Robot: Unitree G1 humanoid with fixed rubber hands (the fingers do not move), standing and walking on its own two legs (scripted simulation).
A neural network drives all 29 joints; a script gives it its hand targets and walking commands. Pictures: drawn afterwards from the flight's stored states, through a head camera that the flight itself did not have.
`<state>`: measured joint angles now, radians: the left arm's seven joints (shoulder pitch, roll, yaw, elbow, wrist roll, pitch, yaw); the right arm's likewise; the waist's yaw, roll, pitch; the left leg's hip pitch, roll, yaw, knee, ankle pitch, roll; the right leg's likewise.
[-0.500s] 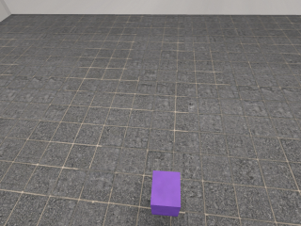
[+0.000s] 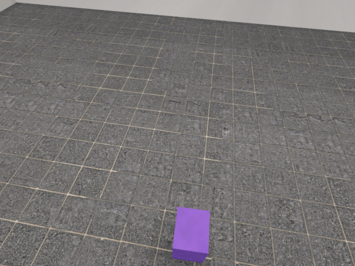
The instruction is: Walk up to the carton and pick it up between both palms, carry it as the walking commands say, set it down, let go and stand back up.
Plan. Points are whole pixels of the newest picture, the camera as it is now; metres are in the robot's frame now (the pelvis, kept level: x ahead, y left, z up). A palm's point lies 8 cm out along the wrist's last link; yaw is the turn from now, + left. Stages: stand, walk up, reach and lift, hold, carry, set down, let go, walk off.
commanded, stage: walk up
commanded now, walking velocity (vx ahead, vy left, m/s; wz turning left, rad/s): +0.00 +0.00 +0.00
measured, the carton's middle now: (190, 235) +0.35 -0.05 -0.67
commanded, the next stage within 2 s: stand in 0.50 s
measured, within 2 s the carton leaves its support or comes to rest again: neither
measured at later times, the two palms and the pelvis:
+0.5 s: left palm out of the picture -0.01 +0.21 -0.15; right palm out of the picture -0.02 -0.19 -0.15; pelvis +0.01 +0.01 +0.00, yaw +0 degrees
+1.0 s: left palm (99, 243) +0.19 +0.22 -0.14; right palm (271, 253) +0.18 -0.22 -0.13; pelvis -0.01 +0.01 -0.04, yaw +2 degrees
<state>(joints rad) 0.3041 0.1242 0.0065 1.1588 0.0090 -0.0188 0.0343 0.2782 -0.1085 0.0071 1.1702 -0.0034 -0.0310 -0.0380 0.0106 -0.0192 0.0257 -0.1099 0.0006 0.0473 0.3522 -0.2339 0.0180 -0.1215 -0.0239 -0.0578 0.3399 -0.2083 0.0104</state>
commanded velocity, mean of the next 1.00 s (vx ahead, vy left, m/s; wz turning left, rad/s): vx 0.00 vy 0.00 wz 0.00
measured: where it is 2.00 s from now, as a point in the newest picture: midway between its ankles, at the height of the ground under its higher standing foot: outside the picture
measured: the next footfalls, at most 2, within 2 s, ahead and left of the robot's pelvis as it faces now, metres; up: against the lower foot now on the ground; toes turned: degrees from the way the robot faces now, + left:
none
